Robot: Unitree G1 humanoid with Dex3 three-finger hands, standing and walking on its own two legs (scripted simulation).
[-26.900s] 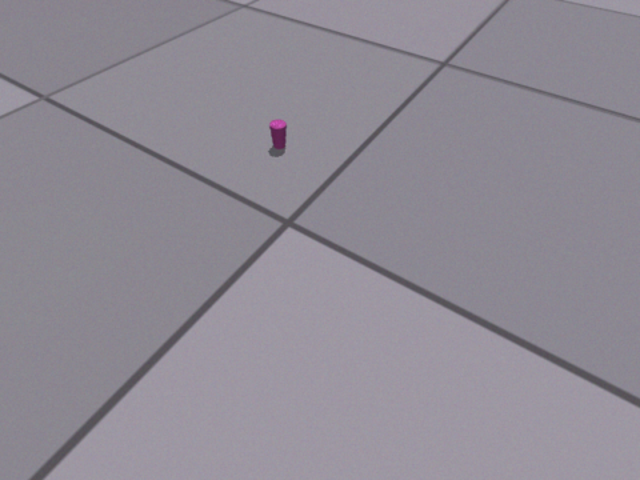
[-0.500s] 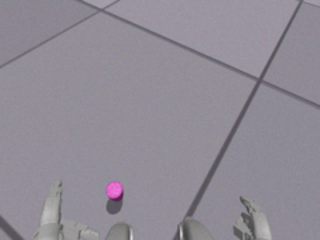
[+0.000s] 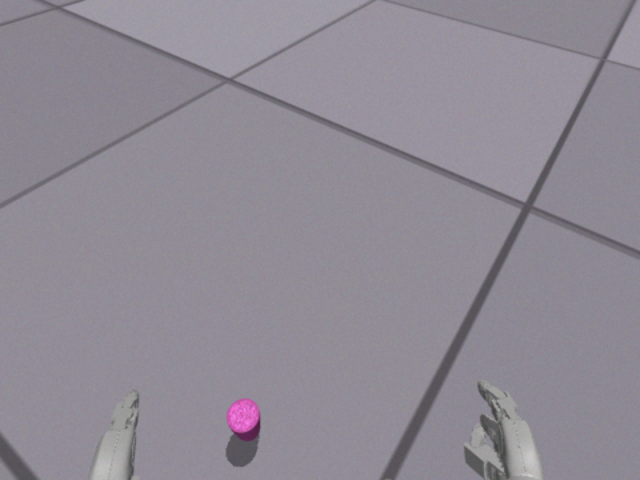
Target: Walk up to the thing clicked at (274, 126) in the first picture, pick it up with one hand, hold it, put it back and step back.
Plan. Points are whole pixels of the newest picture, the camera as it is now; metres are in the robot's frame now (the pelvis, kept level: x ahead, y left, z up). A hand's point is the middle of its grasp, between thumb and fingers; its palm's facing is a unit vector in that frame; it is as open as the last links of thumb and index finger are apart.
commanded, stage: home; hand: left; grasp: from the side
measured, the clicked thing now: (246, 422) +0.38 +0.18 -0.65
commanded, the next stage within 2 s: stand in 1.34 s
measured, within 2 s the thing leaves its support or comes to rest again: neither
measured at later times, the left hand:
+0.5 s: hand out of the picture +0.15 +0.17 -0.05, palm faces +0.10 -0.95 -0.29, open 17.5 cm
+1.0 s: hand (171, 478) +0.16 +0.17 -0.05, palm faces +0.10 -0.95 -0.28, open 17.5 cm
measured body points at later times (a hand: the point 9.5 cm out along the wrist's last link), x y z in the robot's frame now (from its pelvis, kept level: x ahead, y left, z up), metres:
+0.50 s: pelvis -0.02 -0.01 +0.00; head +0.00 -0.01 +0.45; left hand +0.15 +0.22 -0.03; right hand +0.14 -0.25 -0.07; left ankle +0.00 +0.13 -0.69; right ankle +0.01 -0.14 -0.69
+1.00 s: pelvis -0.02 +0.00 +0.00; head +0.00 +0.00 +0.45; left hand +0.15 +0.22 -0.03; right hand +0.15 -0.24 -0.07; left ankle +0.00 +0.13 -0.69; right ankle +0.01 -0.14 -0.69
